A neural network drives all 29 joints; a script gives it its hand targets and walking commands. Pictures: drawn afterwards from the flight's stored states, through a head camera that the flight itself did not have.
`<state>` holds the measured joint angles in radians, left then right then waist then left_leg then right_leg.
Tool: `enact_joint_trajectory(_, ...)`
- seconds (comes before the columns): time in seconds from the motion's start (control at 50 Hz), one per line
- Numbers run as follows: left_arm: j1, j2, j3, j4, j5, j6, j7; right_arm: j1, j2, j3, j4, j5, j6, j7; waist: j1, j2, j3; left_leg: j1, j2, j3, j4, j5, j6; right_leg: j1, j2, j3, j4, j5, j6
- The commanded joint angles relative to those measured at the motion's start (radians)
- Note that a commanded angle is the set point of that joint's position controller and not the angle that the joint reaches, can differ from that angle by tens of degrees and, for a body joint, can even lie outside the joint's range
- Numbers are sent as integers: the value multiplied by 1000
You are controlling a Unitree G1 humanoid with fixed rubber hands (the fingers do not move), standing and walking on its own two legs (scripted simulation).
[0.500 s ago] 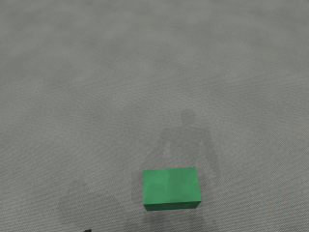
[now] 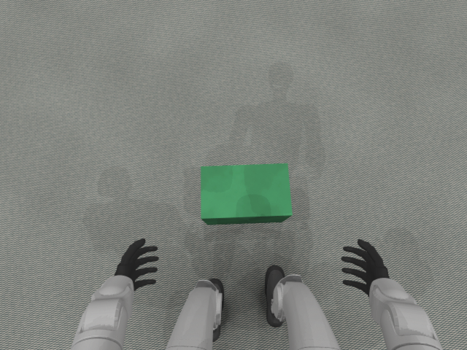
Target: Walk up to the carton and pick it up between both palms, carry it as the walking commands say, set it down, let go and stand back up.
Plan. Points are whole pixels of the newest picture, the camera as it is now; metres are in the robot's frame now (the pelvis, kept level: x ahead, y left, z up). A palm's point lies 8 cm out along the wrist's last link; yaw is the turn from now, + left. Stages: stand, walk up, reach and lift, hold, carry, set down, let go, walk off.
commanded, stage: reach and lift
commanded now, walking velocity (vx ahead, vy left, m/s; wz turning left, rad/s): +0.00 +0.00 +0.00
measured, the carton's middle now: (244, 196) +0.45 +0.00 -0.60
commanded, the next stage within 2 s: none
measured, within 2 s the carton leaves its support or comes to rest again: neither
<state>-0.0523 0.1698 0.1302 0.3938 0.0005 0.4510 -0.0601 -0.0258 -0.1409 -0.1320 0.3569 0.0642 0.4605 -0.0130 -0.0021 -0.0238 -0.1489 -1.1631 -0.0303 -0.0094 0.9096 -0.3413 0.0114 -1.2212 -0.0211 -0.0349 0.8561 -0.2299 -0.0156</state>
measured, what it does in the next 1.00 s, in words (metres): stands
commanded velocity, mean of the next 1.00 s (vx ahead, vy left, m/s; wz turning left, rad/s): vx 0.00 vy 0.00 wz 0.00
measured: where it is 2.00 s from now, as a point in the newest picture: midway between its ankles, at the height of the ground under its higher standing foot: (244, 314)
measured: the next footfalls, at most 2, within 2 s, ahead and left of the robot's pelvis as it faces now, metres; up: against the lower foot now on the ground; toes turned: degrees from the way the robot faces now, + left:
none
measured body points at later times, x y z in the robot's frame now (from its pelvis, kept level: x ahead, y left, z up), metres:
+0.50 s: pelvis -0.09 +0.01 -0.04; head +0.17 -0.01 +0.32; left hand +0.37 +0.22 -0.15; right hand +0.34 -0.23 -0.16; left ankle +0.02 +0.11 -0.67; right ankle +0.07 -0.11 -0.67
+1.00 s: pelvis -0.04 -0.01 -0.04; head +0.35 +0.00 +0.18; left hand +0.49 +0.23 -0.21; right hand +0.49 -0.25 -0.21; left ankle +0.02 +0.11 -0.67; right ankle +0.07 -0.11 -0.67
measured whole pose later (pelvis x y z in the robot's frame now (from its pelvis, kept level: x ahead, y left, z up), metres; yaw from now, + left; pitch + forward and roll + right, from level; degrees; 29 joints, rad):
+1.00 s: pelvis -0.04 -0.01 -0.04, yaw +1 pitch +33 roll +1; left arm -1.12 0.50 0.22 0.38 -0.19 0.36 0.02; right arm -1.14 -0.43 -0.28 0.44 0.17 0.38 -0.04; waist -0.02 -0.06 0.53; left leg -1.31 -0.03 -0.01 1.13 -0.38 -0.01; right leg -1.38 -0.01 -0.02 1.09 -0.27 -0.03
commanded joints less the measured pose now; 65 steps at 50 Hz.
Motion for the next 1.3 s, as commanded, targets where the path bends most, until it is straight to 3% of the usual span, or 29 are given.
enact_joint_trajectory(0.0, -211, 212, -37, -221, -86, 119, -47, -196, -69, 53, -162, 47, 144, 7, 1, 65, -591, 266, -22, 19, -56, -61, 58, 654, 0, 79, 24, -110, 12)
enact_joint_trajectory(0.06, -406, 258, -11, -124, -111, 163, -61, -453, -115, 65, -114, 77, 197, 1, 2, 11, -469, 202, -14, 20, -38, -245, 47, 670, -11, 105, -21, -414, 10)
enact_joint_trajectory(0.14, -689, 308, 32, 51, -115, 170, -51, -709, -214, -16, 6, 30, 203, -16, -14, -21, -325, 186, 7, 9, -69, -335, 37, 673, 5, 92, -32, -497, 5)
enact_joint_trajectory(0.24, -922, 337, 85, 167, -93, 115, 1, -922, -271, -103, 122, -37, 133, -20, -11, 5, -365, 229, 24, -7, -64, -218, 13, 583, 24, 61, 34, -332, 6)
enact_joint_trajectory(0.36, -1150, 372, 105, 239, -129, 74, 49, -1175, -327, -125, 196, -2, 80, -17, 33, 40, -582, 274, 27, -25, -27, -196, 1, 495, 20, 53, 95, -294, 13)
enact_joint_trajectory(0.44, -1242, 407, 109, 196, -149, 54, 70, -1276, -386, -127, 202, 34, 54, -1, 46, 39, -769, 323, 24, -25, -11, -164, -11, 493, 30, 52, 118, -231, 19)
enact_joint_trajectory(0.56, -1308, 490, 104, 72, -193, -4, 83, -1393, -507, -118, 127, 64, -8, 10, 48, 5, -1129, 308, 8, -4, 6, -70, -17, 694, 53, 49, 155, -73, 31)
enact_joint_trajectory(0.7, -1392, 570, 54, -119, -305, -62, 106, -1500, -600, -55, -7, 151, -69, -23, 28, -47, -1817, 450, -64, 27, 135, 317, -10, 1035, 83, 42, 259, 352, 18)
enact_joint_trajectory(0.72, -1392, 580, 71, -153, -301, -67, 109, -1489, -598, -59, -13, 165, -73, -23, 47, -41, -1886, 476, -66, 23, 162, 437, -16, 1078, 92, 57, 297, 511, 11)
enact_joint_trajectory(0.74, -1284, 612, 120, -176, -253, -84, 118, -1382, -605, -90, -13, 163, -87, -19, 78, -39, -1887, 433, -54, 25, 204, 560, -31, 1132, 95, 82, 338, 697, 0)
enact_joint_trajectory(0.76, -1214, 630, 126, -194, -236, -96, 118, -1321, -580, -101, -47, 158, -99, -17, 82, -60, -1892, 235, -62, 53, 203, 540, -46, 1315, 81, 122, 352, 887, -21)
enact_joint_trajectory(0.78, -1179, 634, 148, -168, -224, -105, 115, -1311, -547, -124, -57, 136, -107, -18, 88, -112, -1846, -90, -64, 81, 171, 419, -52, 1542, 55, 180, 374, 1021, -31)
enact_joint_trajectory(0.8, -1154, 625, 170, -133, -218, -114, 109, -1315, -503, -146, -77, 108, -111, -25, 89, -177, -1808, -371, -62, 99, 121, 301, -42, 1737, 22, 245, 390, 1113, -23)
enact_joint_trajectory(0.82, -1177, 607, 176, -120, -219, -126, 105, -1346, -478, -183, -102, 90, -116, -32, 74, -188, -1770, -488, -58, 100, 77, 255, -27, 1779, -1, 277, 387, 1126, -4)
enact_joint_trajectory(0.86, -1290, 609, 183, -213, -203, -142, 100, -1379, -511, -244, -152, 94, -130, -38, 58, -63, -1777, -303, -61, 91, 45, 369, -13, 1623, 5, 247, 354, 1039, 19)
enact_joint_trajectory(0.9, -1393, 630, 185, -292, -181, -155, 89, -1395, -569, -241, -165, 109, -144, -40, 63, 73, -1857, 31, -49, 79, 107, 510, -26, 1379, 19, 193, 331, 961, 13)
enact_joint_trajectory(0.92, -1402, 632, 184, -307, -168, -160, 82, -1391, -585, -237, -169, 107, -151, -38, 68, 102, -1879, 122, -47, 79, 131, 547, -36, 1320, 27, 174, 330, 965, 3)
enact_joint_trajectory(0.94, -1394, 619, 186, -295, -157, -163, 76, -1384, -581, -239, -163, 97, -156, -31, 64, 101, -1873, 123, -45, 82, 134, 546, -43, 1319, 33, 168, 336, 994, -6)
enact_joint_trajectory(1.0, -1364, 536, 168, -206, -167, -170, 68, -1375, -535, -266, -103, 51, -165, -2, 25, 13, -1772, -86, -40, 78, 54, 434, -30, 1382, 27, 164, 360, 1012, -4)
enact_joint_trajectory(1.02, -1353, 501, 157, -172, -174, -171, 70, -1372, -533, -272, -67, 43, -170, 10, 11, 8, -1732, -50, -37, 67, 52, 457, -27, 1284, 33, 144, 357, 940, 1)
enact_joint_trajectory(1.06, -1339, 445, 147, -123, -174, -175, 73, -1367, -555, -264, 15, 44, -190, 36, -3, 56, -1676, 215, -31, 34, 123, 601, -36, 928, 66, 82, 339, 742, 5)
enact_joint_trajectory(1.12, -1313, 404, 158, -48, -155, -172, 74, -1364, -592, -246, 128, 46, -216, 71, -10, 103, -1603, 522, -20, -8, 256, 721, -64, 505, 106, 22, 349, 531, -14)
enact_joint_trajectory(1.22, -1383, 383, 132, 61, -181, -191, 91, -1473, -606, -235, 241, 44, -259, 75, -47, -7, -1435, 281, -32, -25, 353, 524, -63, 365, 99, 11, 486, 408, -2)
enact_joint_trajectory(1.28, -1505, 457, 132, 13, -189, -198, 117, -1598, -647, -200, 187, 84, -265, 52, -27, -15, -1543, 276, -33, -19, 467, 488, -59, 345, 100, 14, 579, 372, 10)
